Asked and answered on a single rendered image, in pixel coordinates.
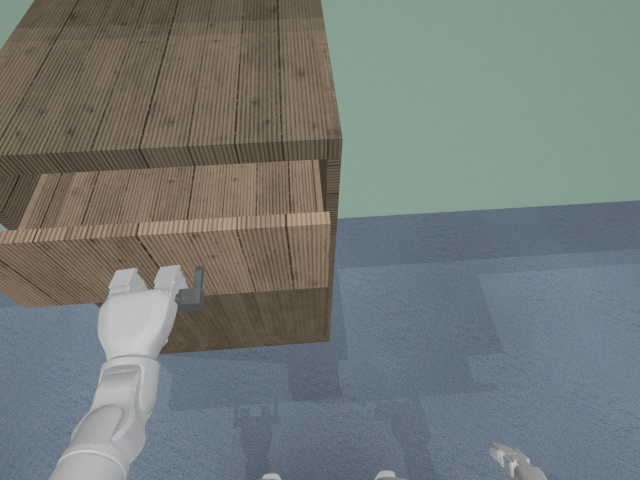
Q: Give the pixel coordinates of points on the drawer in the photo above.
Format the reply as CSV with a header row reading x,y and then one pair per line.
x,y
253,227

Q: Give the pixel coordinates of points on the right robot hand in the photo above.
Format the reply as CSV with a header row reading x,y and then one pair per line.
x,y
515,463

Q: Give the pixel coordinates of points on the handle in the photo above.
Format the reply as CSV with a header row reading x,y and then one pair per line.
x,y
189,299

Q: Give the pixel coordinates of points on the left robot forearm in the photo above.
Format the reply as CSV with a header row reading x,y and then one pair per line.
x,y
112,434

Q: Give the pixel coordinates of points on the cabinet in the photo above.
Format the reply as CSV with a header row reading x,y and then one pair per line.
x,y
101,85

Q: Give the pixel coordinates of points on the left robot hand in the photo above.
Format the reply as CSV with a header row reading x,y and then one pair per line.
x,y
137,321

